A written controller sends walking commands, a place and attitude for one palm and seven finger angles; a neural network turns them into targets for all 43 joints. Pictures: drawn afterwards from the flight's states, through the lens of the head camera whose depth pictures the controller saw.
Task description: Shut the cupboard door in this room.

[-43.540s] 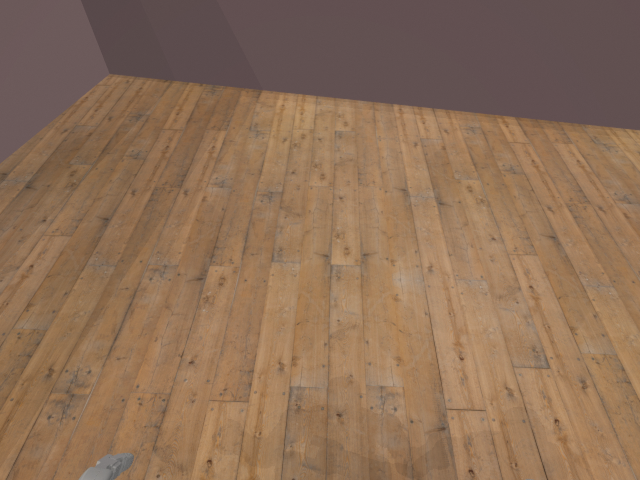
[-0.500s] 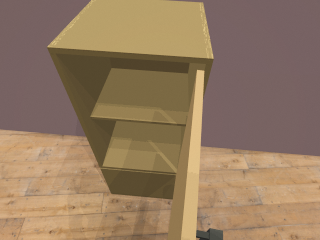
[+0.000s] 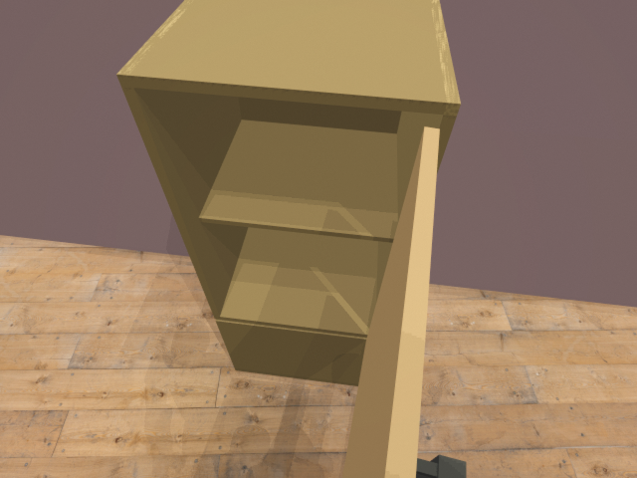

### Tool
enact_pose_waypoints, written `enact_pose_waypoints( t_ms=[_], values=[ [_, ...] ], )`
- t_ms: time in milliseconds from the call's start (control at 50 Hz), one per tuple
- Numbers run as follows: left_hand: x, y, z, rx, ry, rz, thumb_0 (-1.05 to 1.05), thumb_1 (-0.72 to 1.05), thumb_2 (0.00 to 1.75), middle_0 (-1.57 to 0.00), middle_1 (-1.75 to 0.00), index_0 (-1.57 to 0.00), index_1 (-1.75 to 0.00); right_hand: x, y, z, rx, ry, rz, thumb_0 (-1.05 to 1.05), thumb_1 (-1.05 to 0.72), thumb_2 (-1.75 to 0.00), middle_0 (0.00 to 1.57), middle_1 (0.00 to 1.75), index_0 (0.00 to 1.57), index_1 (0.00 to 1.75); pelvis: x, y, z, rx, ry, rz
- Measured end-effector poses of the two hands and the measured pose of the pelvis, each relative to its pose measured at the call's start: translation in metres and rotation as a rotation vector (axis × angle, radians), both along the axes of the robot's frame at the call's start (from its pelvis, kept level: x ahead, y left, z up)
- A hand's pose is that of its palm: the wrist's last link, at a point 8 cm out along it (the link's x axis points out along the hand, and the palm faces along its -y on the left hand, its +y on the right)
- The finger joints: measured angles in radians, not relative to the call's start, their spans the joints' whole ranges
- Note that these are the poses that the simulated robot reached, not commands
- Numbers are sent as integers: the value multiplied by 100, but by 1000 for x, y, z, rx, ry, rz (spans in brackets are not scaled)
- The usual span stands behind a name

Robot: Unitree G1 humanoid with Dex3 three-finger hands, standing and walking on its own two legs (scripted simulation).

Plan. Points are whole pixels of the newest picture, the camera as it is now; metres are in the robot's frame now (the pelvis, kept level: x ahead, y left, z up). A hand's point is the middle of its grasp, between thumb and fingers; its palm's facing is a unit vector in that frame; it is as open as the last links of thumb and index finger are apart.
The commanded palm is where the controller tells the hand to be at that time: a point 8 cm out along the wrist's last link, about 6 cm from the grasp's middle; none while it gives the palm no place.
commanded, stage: turn or walk to find it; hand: left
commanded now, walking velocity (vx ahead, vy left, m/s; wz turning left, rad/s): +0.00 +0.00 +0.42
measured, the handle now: (412, 477) +0.13 -0.08 +0.04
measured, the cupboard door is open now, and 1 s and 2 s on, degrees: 83 83 83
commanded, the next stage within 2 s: stand and wait in 0.08 s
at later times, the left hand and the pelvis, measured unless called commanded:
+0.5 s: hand out of the picture +0.00 +0.17 -0.16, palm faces +0.12 -0.96 -0.23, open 7.3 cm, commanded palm none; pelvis +0.00 -0.01 +0.01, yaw +4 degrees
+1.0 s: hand out of the picture -0.01 +0.18 -0.17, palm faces +0.20 -0.96 -0.20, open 7.3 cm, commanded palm none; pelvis +0.00 +0.00 +0.00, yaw +8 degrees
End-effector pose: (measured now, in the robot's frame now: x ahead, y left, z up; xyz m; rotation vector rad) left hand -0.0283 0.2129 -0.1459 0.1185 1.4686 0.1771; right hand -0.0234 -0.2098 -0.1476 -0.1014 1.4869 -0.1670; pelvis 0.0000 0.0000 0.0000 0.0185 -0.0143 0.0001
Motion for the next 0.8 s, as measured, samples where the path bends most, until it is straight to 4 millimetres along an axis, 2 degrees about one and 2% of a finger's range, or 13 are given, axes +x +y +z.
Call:
enact_pose_waypoints(
  t_ms=[80,160,220,300,400,500,600,720,800],
  values=[
    [0,10,-7,3,-13,28,0,91,89,-20,-30,-20,-29,15,-1,-4,-19,-18,28,1,-92,-90,20,30,20,30,1,6,-7,-10,-2,22],
    [1,23,-16,-1,-9,31,0,91,89,-20,-30,-20,-29,38,-1,-4,-51,-82,45,1,-91,-90,20,30,20,30,3,16,-13,2,-16,28],
    [11,33,-12,9,-27,22,0,91,89,-20,-30,-20,-29,50,0,2,-63,-140,49,1,-91,-90,20,30,19,30,-1,19,-8,-1,-13,35],
    [30,37,2,28,-99,18,0,91,89,-20,-30,-20,-29,55,1,9,-48,-150,87,1,-91,-90,20,30,19,30,-8,18,1,-1,-3,49],
    [37,28,16,53,-156,28,0,92,89,-20,-30,-20,-29,63,-7,6,-18,-151,115,1,-92,-90,20,30,20,30,-9,7,6,4,11,67],
    [17,5,19,59,-119,49,0,91,89,-20,-30,-20,-29,74,-23,1,9,-160,109,1,-92,-90,20,30,20,30,0,-10,6,10,5,76],
    [3,-16,17,7,-67,61,0,91,89,-20,-30,-20,-29,80,-31,7,-9,-178,116,1,-92,-90,20,30,19,30,2,-12,9,-10,-5,61],
    [-3,-22,7,-39,-47,71,1,92,89,-20,-30,-20,-29,68,-27,16,-40,-153,128,1,-92,-90,20,30,19,30,1,-12,10,-17,-4,69],
    [-2,-18,4,-44,-53,87,1,92,89,-20,-30,-20,-29,55,-24,18,-48,-107,134,1,-92,-90,20,30,19,30,0,-10,10,-21,-3,82]
  ],
)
